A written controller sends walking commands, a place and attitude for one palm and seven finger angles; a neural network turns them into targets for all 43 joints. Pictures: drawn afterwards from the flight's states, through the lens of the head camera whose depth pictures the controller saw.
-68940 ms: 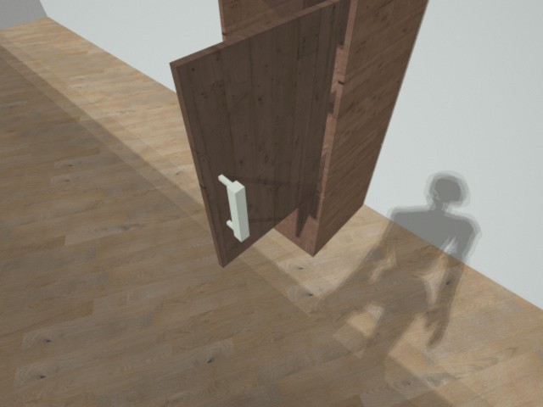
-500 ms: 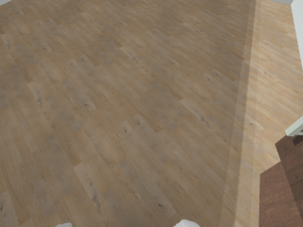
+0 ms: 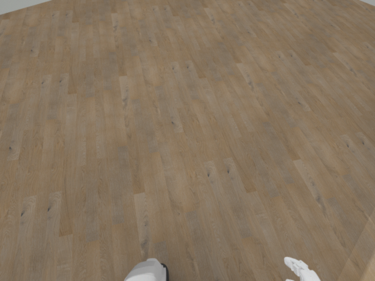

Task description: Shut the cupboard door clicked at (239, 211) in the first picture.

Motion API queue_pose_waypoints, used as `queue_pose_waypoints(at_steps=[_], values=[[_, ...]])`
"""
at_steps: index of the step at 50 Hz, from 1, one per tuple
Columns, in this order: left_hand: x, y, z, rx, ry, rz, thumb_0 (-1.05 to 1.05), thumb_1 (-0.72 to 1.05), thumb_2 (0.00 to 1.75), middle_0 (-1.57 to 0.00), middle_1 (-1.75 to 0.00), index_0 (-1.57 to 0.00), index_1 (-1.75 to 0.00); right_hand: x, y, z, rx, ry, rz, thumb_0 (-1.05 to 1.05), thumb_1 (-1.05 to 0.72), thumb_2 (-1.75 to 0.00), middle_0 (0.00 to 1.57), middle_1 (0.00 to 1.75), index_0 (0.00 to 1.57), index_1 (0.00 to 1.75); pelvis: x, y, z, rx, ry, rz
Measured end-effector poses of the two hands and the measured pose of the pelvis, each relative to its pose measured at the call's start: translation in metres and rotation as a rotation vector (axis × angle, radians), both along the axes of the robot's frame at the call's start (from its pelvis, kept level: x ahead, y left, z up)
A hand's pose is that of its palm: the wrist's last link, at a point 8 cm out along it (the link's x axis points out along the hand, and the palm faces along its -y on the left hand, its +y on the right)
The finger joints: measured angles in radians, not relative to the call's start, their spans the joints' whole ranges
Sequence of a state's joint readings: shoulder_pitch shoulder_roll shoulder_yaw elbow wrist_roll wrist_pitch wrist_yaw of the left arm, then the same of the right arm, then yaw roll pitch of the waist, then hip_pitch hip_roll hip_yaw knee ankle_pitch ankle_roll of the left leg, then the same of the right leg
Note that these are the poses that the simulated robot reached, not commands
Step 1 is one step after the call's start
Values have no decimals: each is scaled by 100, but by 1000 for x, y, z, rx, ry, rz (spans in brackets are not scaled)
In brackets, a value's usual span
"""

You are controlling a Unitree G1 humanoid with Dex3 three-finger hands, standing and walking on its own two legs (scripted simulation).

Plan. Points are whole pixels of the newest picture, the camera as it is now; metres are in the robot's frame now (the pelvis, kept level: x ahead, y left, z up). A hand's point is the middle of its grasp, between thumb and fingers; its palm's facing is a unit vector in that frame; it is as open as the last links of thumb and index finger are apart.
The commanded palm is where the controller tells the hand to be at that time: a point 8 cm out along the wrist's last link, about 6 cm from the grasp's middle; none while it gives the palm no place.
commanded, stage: walk to a spot facing it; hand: left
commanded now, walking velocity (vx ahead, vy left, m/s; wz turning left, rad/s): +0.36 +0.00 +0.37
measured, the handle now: out of the picture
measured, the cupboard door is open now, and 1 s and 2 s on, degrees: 17 17 17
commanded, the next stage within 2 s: turn to face it in 0.52 s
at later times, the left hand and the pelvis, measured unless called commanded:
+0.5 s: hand (129, 189) +0.34 +0.18 -0.13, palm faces +0.07 -0.98 -0.20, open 7.3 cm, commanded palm none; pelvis +0.21 -0.01 +0.01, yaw +8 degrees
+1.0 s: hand (118, 215) +0.27 +0.20 -0.16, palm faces +0.22 -0.96 -0.16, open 7.3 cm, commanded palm none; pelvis +0.32 +0.03 +0.02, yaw +7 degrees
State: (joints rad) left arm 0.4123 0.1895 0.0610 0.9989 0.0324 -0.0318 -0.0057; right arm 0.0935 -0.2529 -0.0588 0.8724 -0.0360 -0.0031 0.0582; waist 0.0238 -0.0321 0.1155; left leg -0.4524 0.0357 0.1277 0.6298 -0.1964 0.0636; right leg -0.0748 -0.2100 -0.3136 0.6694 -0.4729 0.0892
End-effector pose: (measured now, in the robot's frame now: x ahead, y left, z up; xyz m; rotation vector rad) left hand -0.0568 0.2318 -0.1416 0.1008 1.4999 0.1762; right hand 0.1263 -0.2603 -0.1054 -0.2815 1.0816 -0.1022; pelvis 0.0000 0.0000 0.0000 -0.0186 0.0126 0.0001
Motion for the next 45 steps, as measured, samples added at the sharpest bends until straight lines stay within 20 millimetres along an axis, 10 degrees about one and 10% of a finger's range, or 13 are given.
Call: queue_pose_waypoints(at_steps=[4, 11, 26, 35, 41, 45], values=[[33, 24, -6, 22, 9, 19, 1, 91, 89, -20, -30, -20, -30, 39, 20, 3, -18, -53, 28, 1, -91, -90, 20, 30, 20, 30, 25, 10, -1, 5, -10, 21], [159, 42, 22, 55, -239, 3, 1, 91, 89, -20, -30, -20, -30, 44, 46, 7, 26, 60, 9, 0, -91, -90, 20, 30, 20, 30, 75, 17, 21, 11, -5, 70], [386, -3, 38, 65, -505, -66, 0, 91, 89, -20, -30, -20, -30, 48, 15, -24, 71, 410, -132, 1, -91, -90, 20, 30, 20, 30, 218, -15, 8, 39, -13, 150], [349, -5, 33, 91, -357, 157, -1, 94, 89, -21, -30, -21, -30, 197, 9, -9, 20, 296, 43, 1, -92, -90, 20, 30, 19, 30, 270, -13, 23, 14, -9, 272], [304, 8, 12, 53, -159, 207, -1, 94, 89, -20, -30, -20, -30, 301, 50, 0, 11, 89, 140, 1, -92, -90, 20, 30, 19, 30, 299, 9, 16, -17, -17, 224], [293, 12, 1, 4, -40, 210, 0, 93, 89, -20, -30, -20, -30, 334, 79, 6, 21, 8, 151, 0, -92, -90, 20, 30, 19, 30, 314, 22, 14, -11, -26, 178]])
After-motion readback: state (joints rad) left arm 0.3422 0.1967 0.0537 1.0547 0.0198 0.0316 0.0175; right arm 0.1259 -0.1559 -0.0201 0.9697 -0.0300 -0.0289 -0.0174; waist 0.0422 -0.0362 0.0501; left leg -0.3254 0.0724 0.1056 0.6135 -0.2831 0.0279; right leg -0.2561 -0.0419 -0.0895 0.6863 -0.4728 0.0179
